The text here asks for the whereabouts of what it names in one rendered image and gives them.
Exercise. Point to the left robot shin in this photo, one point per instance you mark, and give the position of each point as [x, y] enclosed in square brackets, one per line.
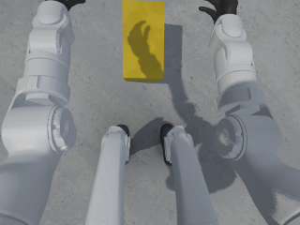
[112, 129]

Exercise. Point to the left robot upper arm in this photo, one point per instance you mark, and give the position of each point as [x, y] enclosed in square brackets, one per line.
[35, 138]

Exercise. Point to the carton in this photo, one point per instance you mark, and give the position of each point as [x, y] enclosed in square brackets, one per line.
[143, 40]

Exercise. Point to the right robot upper arm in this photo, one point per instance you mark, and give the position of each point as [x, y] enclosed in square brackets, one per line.
[252, 144]

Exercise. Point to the robot right hand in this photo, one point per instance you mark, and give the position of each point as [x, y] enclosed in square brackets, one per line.
[222, 7]

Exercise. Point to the robot left hand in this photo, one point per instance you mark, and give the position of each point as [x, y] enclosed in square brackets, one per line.
[69, 3]

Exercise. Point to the right robot shin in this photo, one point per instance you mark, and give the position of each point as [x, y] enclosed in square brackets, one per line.
[180, 128]

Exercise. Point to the robot shin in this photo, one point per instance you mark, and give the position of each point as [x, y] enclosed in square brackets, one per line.
[112, 129]
[180, 128]

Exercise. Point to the right robot forearm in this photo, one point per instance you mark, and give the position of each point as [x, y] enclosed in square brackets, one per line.
[237, 85]

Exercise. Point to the left robot forearm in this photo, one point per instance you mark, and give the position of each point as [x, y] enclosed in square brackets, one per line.
[47, 60]

